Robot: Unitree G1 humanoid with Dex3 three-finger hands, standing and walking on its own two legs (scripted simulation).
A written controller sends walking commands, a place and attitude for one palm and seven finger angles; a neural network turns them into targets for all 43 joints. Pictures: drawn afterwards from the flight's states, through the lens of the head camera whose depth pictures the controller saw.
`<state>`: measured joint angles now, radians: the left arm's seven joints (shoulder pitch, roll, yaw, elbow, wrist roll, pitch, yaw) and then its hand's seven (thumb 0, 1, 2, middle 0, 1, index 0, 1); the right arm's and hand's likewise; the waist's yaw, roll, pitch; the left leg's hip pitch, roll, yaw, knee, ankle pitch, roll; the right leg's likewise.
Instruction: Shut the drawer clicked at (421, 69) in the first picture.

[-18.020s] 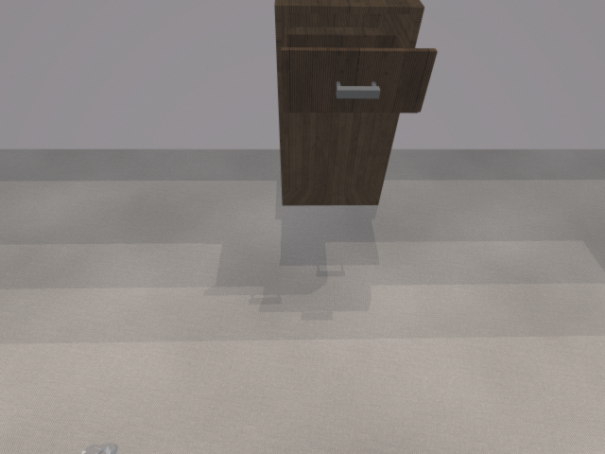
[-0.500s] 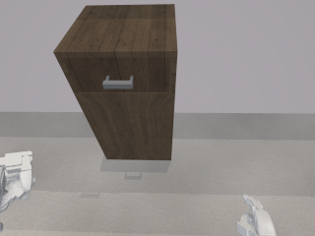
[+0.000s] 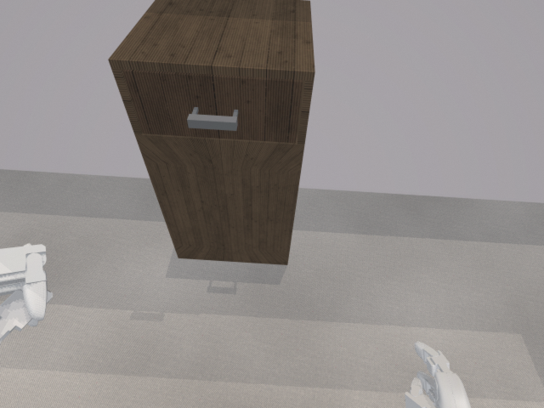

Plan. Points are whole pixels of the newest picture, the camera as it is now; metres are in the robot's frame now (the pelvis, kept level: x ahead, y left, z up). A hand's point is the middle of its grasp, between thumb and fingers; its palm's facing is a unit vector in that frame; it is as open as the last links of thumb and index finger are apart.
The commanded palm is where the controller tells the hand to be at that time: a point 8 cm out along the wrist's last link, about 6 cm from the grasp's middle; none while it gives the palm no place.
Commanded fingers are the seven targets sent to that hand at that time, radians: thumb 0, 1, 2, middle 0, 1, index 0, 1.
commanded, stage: step back with the hand held close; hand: left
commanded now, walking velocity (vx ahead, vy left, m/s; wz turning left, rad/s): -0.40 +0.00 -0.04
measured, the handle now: (214, 117) +0.75 +0.17 -0.01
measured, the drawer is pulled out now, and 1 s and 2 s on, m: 0.00 0.00 0.00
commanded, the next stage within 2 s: stop stepping back and stand still in 0.50 s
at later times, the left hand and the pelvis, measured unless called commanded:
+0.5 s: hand out of the picture +0.10 +0.26 +0.18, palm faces +0.41 -0.79 -0.45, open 3.3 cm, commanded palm +0.04 +0.29 +0.19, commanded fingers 0.00 0.90 0.90 -1.40 -1.60 -1.40 -1.60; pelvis -0.08 +0.01 +0.00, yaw +1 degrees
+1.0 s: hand out of the picture +0.03 +0.26 +0.17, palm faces +0.36 -0.86 -0.36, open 3.3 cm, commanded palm -0.02 +0.29 +0.19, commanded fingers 0.00 0.90 0.90 -1.40 -1.60 -1.40 -1.60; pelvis -0.18 +0.03 +0.00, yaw -7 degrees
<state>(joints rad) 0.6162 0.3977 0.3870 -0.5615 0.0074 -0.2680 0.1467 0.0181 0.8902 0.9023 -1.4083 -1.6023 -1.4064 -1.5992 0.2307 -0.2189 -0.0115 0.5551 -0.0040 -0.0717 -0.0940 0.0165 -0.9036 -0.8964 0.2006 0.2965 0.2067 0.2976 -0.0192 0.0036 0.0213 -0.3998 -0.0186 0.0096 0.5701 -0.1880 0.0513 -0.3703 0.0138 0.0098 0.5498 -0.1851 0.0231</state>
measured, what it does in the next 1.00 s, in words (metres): walks backwards: right foot, then left foot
